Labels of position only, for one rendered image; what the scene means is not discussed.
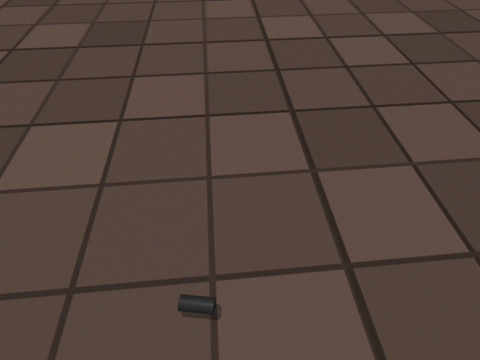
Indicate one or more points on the can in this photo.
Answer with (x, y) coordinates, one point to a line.
(196, 304)

